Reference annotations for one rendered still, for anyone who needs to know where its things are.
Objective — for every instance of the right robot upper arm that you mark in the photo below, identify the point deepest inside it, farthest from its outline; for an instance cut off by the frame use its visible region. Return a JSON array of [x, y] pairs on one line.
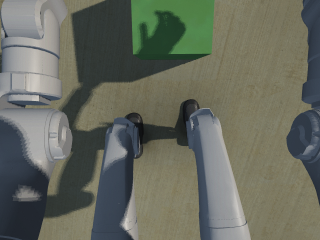
[[303, 142]]

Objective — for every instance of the left robot foot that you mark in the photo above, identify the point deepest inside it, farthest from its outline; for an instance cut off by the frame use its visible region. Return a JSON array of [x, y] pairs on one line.
[[138, 122]]

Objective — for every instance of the robot left forearm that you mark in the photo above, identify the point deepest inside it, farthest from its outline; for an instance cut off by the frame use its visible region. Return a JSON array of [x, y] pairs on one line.
[[30, 44]]

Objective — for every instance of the left robot upper arm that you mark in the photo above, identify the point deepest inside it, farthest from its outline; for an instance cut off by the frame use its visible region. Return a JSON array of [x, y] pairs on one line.
[[32, 141]]

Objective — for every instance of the carton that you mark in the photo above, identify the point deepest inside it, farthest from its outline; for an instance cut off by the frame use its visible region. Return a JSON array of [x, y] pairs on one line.
[[172, 29]]

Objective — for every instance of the robot left shin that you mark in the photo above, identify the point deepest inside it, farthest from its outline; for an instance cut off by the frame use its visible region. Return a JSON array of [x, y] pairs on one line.
[[118, 120]]

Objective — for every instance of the robot right forearm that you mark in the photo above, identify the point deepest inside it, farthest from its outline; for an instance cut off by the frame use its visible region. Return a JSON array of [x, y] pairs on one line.
[[311, 88]]

